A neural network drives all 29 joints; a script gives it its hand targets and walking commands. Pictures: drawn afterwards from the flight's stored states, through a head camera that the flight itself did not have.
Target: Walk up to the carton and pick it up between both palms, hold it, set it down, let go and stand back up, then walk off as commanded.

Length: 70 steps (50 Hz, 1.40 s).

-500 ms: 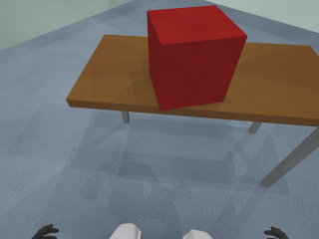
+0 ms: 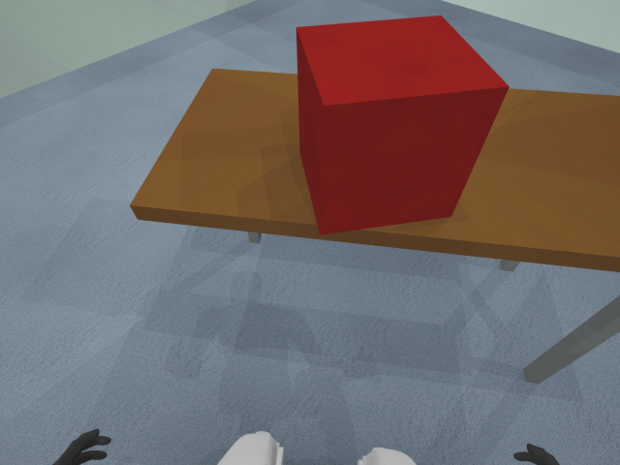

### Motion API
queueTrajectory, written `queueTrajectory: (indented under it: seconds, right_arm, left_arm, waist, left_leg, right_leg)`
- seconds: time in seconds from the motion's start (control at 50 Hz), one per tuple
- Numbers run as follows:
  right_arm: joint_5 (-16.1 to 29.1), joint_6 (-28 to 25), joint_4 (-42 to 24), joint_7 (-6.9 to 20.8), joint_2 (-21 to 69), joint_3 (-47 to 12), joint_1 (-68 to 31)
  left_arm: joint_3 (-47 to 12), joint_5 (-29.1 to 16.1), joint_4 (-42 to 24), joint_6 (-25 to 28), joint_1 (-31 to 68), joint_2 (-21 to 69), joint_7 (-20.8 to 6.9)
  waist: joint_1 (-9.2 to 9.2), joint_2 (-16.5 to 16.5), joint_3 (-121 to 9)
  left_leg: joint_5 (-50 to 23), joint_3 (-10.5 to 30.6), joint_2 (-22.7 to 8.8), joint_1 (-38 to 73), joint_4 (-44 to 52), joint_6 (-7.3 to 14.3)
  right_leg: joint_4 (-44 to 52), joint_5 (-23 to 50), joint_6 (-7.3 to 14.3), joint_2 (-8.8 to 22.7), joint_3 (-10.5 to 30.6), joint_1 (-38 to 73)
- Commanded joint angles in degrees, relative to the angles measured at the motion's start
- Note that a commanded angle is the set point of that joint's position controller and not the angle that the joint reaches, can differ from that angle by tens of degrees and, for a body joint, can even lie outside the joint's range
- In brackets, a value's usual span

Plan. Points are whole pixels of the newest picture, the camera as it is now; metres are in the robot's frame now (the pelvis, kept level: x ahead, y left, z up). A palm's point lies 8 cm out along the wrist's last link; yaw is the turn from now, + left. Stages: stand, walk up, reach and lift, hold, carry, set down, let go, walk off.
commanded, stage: walk up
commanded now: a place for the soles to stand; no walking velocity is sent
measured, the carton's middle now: (378, 128) +0.61 -0.08 +0.09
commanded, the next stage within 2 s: none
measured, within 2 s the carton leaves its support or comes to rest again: neither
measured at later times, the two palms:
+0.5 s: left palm out of the picture +0.08 +0.32 -0.06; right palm out of the picture +0.11 -0.30 -0.08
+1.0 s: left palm (93, 432) +0.16 +0.30 -0.07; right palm (571, 463) +0.16 -0.32 -0.09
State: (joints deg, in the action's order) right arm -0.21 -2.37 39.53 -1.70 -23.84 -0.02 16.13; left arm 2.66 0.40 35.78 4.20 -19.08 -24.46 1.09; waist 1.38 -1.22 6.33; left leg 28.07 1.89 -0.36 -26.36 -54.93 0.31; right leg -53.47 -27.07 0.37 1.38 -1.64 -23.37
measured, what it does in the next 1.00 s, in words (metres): steps on the spot: right foot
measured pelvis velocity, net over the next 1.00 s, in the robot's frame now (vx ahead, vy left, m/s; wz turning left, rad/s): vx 0.06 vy -0.01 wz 0.00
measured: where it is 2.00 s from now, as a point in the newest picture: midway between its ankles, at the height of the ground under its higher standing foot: outside the picture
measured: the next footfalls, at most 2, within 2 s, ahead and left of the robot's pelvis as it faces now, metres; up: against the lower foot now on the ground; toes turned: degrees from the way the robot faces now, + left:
right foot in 0.96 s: +0.18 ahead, -0.14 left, +0.00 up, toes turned -1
left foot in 1.34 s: +0.26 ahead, +0.10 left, +0.00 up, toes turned +2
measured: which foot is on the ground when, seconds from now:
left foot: down 0.00-1.00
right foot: down 0.00-0.64, up 0.66-0.94, down 0.96-1.00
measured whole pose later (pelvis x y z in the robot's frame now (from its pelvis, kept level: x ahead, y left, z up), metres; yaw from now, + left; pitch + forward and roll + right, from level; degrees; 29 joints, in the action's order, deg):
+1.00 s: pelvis +0.06 -0.01 -0.01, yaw +0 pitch -5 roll +1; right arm -0.2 -5.1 39.6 -0.5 -23.8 0.0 16.8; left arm 2.7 1.6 35.8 3.7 -19.3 -24.8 -2.2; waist -0.5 0.1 4.7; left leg 28.5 1.2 -1.9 -22.4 -55.5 0.8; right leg -54.9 -23.2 1.1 1.9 0.4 -27.5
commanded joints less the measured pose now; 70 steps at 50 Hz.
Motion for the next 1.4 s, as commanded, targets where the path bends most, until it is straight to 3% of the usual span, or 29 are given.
queueTrajectory:
  seconds: [0.0, 0.06, 0.12, 0.14, 0.18, 0.26, 0.32, 0.36, 0.38, 0.4, 0.42, 0.48, 0.56, 0.58, 0.6, 0.62, 0.64, 0.74, 0.88, 0.94, 0.96, 0.98, 1.0, 1.02, 1.08, 1.24, 1.3, 1.34, 1.38]
  right_arm:
    - [-0.4, -2.3, 1.8, 0.6, -13.0, 5.5, 2.0]
    - [-0.8, -2.5, 0.9, 0.4, -17.2, 6.2, 1.3]
    - [-1.0, -1.3, -1.3, 0.6, -15.4, 5.1, -6.1]
    - [-0.4, -1.0, -1.6, 0.8, -12.6, 4.8, -6.4]
    - [-0.6, -0.8, -0.6, 0.3, -12.9, 4.9, -5.1]
    - [-1.0, -2.1, 2.1, 0.7, -14.5, 6.1, 2.1]
    - [-1.4, -2.4, 0.4, 0.7, -17.4, 6.1, -0.7]
    - [-0.9, -1.7, 0.1, 0.7, -15.8, 5.2, -4.8]
    - [-1.2, -2.5, -2.9, 1.9, -17.4, 7.2, -2.7]
    - [-1.6, -2.3, -3.2, 2.3, -15.1, 7.1, -6.1]
    - [-2.0, -2.4, -3.8, 1.9, -14.4, 6.4, -8.9]
    - [-1.7, -4.2, -3.0, 2.1, -15.2, 6.9, -6.2]
    - [-0.5, -5.7, -0.2, 2.6, -12.9, 7.4, 4.1]
    - [-1.1, -6.1, 2.3, 1.9, -13.7, 8.1, 11.5]
    - [-1.9, -6.5, 4.1, 0.8, -19.1, 10.0, 21.5]
    - [-1.5, -6.4, 2.8, 0.4, -26.3, 10.8, 20.2]
    - [0.1, -5.6, 1.7, 0.4, -25.4, 10.6, 16.0]
    - [-0.9, -4.6, -0.3, 0.4, -20.8, 9.0, 4.5]
    - [-1.9, -4.4, -0.3, 0.9, -22.5, 10.3, 4.1]
    - [-2.0, -3.2, -1.2, 1.4, -17.6, 8.3, -3.3]
    - [-1.8, -2.7, -2.2, 1.0, -11.3, 6.5, -3.3]
    - [-1.7, -2.6, -3.2, 0.8, -8.9, 5.2, -3.6]
    - [-1.4, -2.3, -1.8, 0.2, -16.6, 6.6, -4.8]
    - [-0.4, -2.6, -1.3, 1.0, -17.5, 6.3, -5.1]
    - [-0.4, -3.4, 0.5, 1.6, -15.0, 6.4, 2.0]
    - [-0.6, -4.1, -2.1, 1.9, -13.7, 6.9, -1.2]
    - [-1.6, -5.1, 1.4, 1.3, -14.1, 8.3, 8.9]
    - [-2.1, -4.9, 0.9, 0.0, -21.9, 10.1, 14.7]
    - [-0.3, -4.2, -0.1, -0.2, -23.4, 9.9, 7.4]
  left_arm:
    - [4.2, 0.1, 1.5, 1.3, 3.3, -13.9, 0.6]
    - [3.5, -0.6, 1.7, -0.7, 2.7, -10.8, 0.6]
    - [4.2, 0.2, 3.7, 0.7, -2.0, -11.8, 0.4]
    - [4.7, 1.2, 4.3, 1.4, -2.5, -14.8, 0.5]
    - [5.5, 0.4, 3.9, 1.6, -1.7, -17.3, 0.0]
    - [3.7, 0.6, 0.7, 0.0, 7.1, -13.1, -0.2]
    - [3.5, -0.1, 2.5, -0.4, 2.7, -11.4, 0.1]
    - [4.0, 0.4, 4.3, 0.6, 0.1, -11.7, -0.1]
    - [6.7, 2.0, 2.1, 1.5, -7.5, -16.5, -1.2]
    - [8.3, 2.8, 4.4, 1.7, -11.9, -20.1, -1.5]
    - [8.9, 2.0, 4.3, 1.8, -12.5, -21.9, -1.6]
    - [7.8, 1.5, 2.5, 2.1, -9.2, -19.5, -1.3]
    - [6.3, 0.9, -0.3, 1.0, -3.0, -17.3, -2.1]
    - [4.9, 0.1, -2.6, 0.9, 1.1, -14.0, -2.2]
    - [3.8, 0.0, -4.3, 0.7, 0.7, -8.9, -2.4]
    - [3.0, -0.2, -5.9, 0.7, 1.5, -6.7, -2.1]
    - [4.6, 0.3, -4.6, -0.3, 4.5, -13.7, -1.5]
    - [6.5, 0.7, 0.3, -1.0, -3.0, -15.0, -3.1]
    - [7.7, 1.8, 0.0, -0.5, 0.6, -16.4, -3.6]
    - [8.6, 1.7, 5.3, 1.5, -13.3, -15.3, -2.5]
    - [9.8, 2.6, 7.7, 1.7, -21.8, -18.3, -1.8]
    - [9.7, 1.8, 3.6, 2.1, -15.8, -21.9, -1.6]
    - [9.3, 0.9, 1.5, 1.8, -10.4, -21.9, -1.6]
    - [9.5, 1.2, 1.1, 1.6, -10.0, -21.8, -1.5]
    - [8.5, 0.8, 0.9, 1.9, -10.8, -18.9, -1.0]
    - [6.8, 1.0, -0.5, 0.2, -8.9, -18.5, -1.8]
    - [4.6, 0.1, -2.0, -0.3, -4.1, -13.9, -2.3]
    - [2.6, 0.1, -2.3, -0.8, -5.3, -6.6, -1.8]
    - [4.8, 0.9, -2.1, -1.4, -1.1, -15.7, -1.3]
  waist:
    - [-4.10, 2.9, -8.7]
    - [-2.70, -4.9, -8.3]
    - [1.25, -4.2, -7.6]
    - [1.46, 5.4, -7.2]
    - [0.05, 5.9, -7.9]
    - [-5.28, 0.6, -7.2]
    - [-1.42, -5.4, -8.9]
    - [0.91, -4.9, -7.4]
    - [2.89, 0.5, -10.0]
    - [5.14, 10.3, -7.7]
    - [6.79, 14.7, -1.1]
    - [3.50, 6.9, -1.8]
    - [-2.16, 9.2, -8.7]
    - [-6.97, 3.7, -11.1]
    - [-10.69, -8.2, -17.8]
    - [-9.92, -15.7, -13.9]
    - [-8.09, -3.5, -10.2]
    - [-2.54, -4.3, 1.0]
    - [-3.90, -9.9, 2.8]
    - [4.86, -3.4, -6.6]
    - [8.30, 16.0, -7.8]
    - [6.95, 26.1, -2.4]
    - [5.34, 12.5, -0.7]
    - [4.98, 5.7, 1.2]
    - [3.01, 10.2, -9.0]
    - [2.59, 9.5, -3.8]
    - [-4.11, 2.6, -9.6]
    - [-6.71, -14.5, -12.1]
    - [-5.00, -5.6, -2.4]
  left_leg:
    - [-17.3, 0.6, -1.9, 8.5, 12.6, 3.6]
    - [-14.2, 28.0, -17.0, 9.5, 25.0, 16.6]
    - [-10.9, 16.0, -9.4, -1.2, 18.1, 10.1]
    - [-14.5, 7.1, -3.5, -7.3, 8.1, 5.2]
    - [-2.4, -2.6, -0.7, -7.3, 2.3, 2.2]
    - [-3.1, 10.0, -4.2, 10.2, 18.3, 7.1]
    - [-4.5, 25.8, -14.7, 7.5, 24.6, 14.6]
    - [-5.2, 17.7, -10.1, -2.1, 20.1, 9.6]
    - [12.7, 18.5, -7.3, -7.7, 12.3, 9.9]
    - [20.1, 4.6, -0.3, -20.8, -0.1, 5.5]
    - [9.1, -3.9, 1.1, -31.8, -9.5, 2.6]
    - [6.0, -1.3, -3.7, -27.3, -6.7, 2.2]
    - [-4.1, -8.0, 0.5, 0.1, 13.6, 2.5]
    - [-5.8, -6.4, 2.7, 17.1, 19.5, 3.0]
    - [0.5, 10.2, -5.4, 31.4, 23.7, 5.2]
    - [3.9, 44.1, -22.1, 32.8, 35.9, 11.3]
    - [16.5, 48.3, -23.6, 26.7, 37.7, 16.9]
    - [14.6, 29.6, -16.6, 8.4, 34.8, 13.4]
    - [21.6, 30.6, -18.2, 6.2, 33.0, 16.9]
    - [11.0, 13.9, -11.6, -12.8, 13.1, 10.1]
    - [10.3, 3.2, -4.1, -22.3, -9.1, 5.8]
    - [6.0, -5.4, 4.3, -34.5, -19.9, 1.3]
    - [3.8, 0.8, 0.7, -32.7, -20.2, 1.4]
    - [0.8, 0.6, -1.5, -31.5, -19.7, 2.2]
    - [-0.6, 0.2, -3.2, -25.5, -14.4, 1.7]
    - [0.2, -4.9, -1.9, -11.8, 2.8, 1.8]
    - [-8.2, -6.8, 2.2, 16.5, 16.9, 3.1]
    - [17.5, 36.4, -20.7, 27.2, 33.8, 11.0]
    - [29.2, 42.6, -24.0, 15.2, 37.8, 17.8]
  right_leg:
    - [14.0, 30.8, 7.9, 11.3, 15.9, -0.5]
    - [-2.7, -5.1, 1.7, -0.8, 0.2, -7.5]
    - [17.0, 2.0, 3.3, 2.2, 6.5, 5.1]
    - [20.7, 6.6, 5.2, 6.8, 17.6, 10.8]
    - [23.0, 13.6, 12.7, 16.1, 25.9, 8.5]
    - [13.5, 4.5, 5.2, 6.0, 10.9, -9.0]
    - [3.7, -3.9, 1.6, -0.6, 1.7, -4.9]
    - [12.7, 0.3, 3.3, 1.4, 5.1, 4.6]
    - [15.2, -17.1, 8.0, 3.2, 17.3, 7.4]
    - [28.4, -34.6, 11.0, 8.8, 30.4, 16.6]
    - [38.6, -36.2, 15.0, 19.2, 44.7, 20.2]
    - [30.0, -3.1, 18.0, 19.1, 36.2, 18.6]
    - [18.3, 13.0, 13.7, 12.3, 17.2, 4.8]
    - [6.7, 20.9, 10.1, 8.4, 10.0, -6.6]
    - [-15.8, 17.8, 5.8, 2.7, 4.6, -16.4]
    - [-22.7, -5.9, 1.4, -5.3, 2.8, -33.1]
    - [-22.8, -9.6, 2.4, -1.4, 7.0, -33.4]
    - [-14.1, 1.3, 1.2, 3.6, 5.4, -20.4]
    - [-2.6, -3.6, 0.6, 3.3, 3.4, -17.6]
    - [13.9, 1.5, 3.6, 0.3, 3.4, 15.7]
    - [26.3, -15.0, 4.4, 6.2, 17.6, 25.6]
    - [41.0, -28.0, 6.2, 16.6, 46.6, 21.6]
    - [41.8, -29.2, 9.4, 19.2, 53.5, 20.3]
    - [39.8, -23.8, 9.7, 17.9, 48.7, 17.8]
    - [29.8, 10.7, 11.0, 15.9, 39.3, 24.7]
    - [26.7, 1.6, 15.7, 15.6, 28.5, 7.0]
    - [10.8, 8.9, 10.7, 8.2, 12.9, -11.4]
    - [-16.6, -4.2, 1.4, -3.2, -0.3, -30.9]
    - [-17.0, -5.1, 1.2, 1.2, 5.7, -31.3]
